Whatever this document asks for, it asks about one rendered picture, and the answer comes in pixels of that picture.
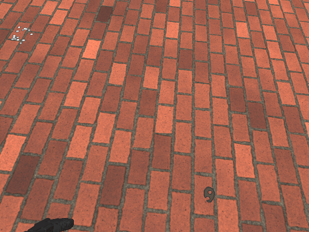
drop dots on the robot left hand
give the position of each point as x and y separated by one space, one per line
52 225

